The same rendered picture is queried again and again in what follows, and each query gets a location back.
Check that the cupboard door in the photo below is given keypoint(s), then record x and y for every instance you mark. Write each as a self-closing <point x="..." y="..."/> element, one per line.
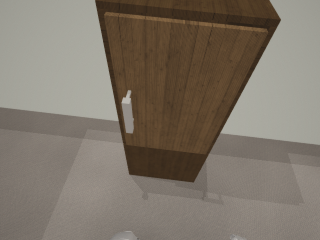
<point x="183" y="76"/>

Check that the handle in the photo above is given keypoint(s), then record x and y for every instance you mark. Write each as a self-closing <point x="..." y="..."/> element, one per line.
<point x="127" y="113"/>

